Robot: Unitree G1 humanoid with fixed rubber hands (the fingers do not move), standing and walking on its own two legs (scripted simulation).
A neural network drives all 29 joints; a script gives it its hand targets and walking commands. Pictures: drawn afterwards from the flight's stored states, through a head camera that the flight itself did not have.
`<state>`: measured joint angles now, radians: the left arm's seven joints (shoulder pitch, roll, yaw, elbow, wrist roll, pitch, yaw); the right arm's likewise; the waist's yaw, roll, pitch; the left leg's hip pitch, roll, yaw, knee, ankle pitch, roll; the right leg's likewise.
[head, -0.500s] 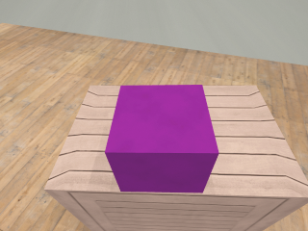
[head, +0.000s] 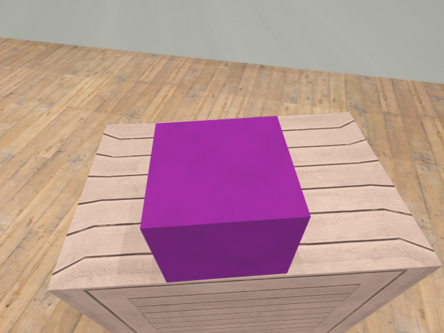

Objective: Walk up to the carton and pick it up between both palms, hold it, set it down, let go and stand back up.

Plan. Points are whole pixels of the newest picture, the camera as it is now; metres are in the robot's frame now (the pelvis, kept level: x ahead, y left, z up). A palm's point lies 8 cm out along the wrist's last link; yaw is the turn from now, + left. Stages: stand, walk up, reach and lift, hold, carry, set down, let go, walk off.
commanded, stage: walk up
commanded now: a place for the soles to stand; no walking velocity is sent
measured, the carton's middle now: (222, 199) +0.39 +0.02 +0.02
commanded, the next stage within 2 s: reach and lift in 1.12 s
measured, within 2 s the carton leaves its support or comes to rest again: neither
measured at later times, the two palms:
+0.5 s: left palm out of the picture +0.04 +0.24 -0.14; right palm out of the picture +0.00 -0.25 -0.15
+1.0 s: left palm out of the picture +0.05 +0.24 -0.13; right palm out of the picture -0.03 -0.25 -0.14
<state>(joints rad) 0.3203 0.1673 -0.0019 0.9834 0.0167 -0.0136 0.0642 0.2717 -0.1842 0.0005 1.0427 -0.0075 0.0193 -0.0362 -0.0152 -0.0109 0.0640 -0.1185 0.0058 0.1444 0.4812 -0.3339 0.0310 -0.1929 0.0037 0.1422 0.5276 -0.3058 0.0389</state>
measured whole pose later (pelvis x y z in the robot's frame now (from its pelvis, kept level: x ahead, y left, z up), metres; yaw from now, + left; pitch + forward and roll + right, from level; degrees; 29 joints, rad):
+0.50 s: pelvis -0.01 +0.00 -0.01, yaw -4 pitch -3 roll +1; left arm 0.31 0.20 0.00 0.89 0.02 0.00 0.06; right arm 0.25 -0.23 0.00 0.96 -0.01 0.04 -0.02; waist -0.02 -0.01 0.09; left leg -0.14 0.02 0.21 0.58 -0.39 0.04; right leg -0.26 0.02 0.19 0.66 -0.35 0.04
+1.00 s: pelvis -0.02 +0.00 -0.01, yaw -6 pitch -3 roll +1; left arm 0.30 0.20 -0.01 0.88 0.02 0.00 0.04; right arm 0.29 -0.25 0.01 0.93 0.00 0.05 0.00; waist -0.02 0.00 0.09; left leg -0.14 0.05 0.24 0.57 -0.38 0.03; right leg -0.26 0.02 0.16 0.62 -0.31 0.03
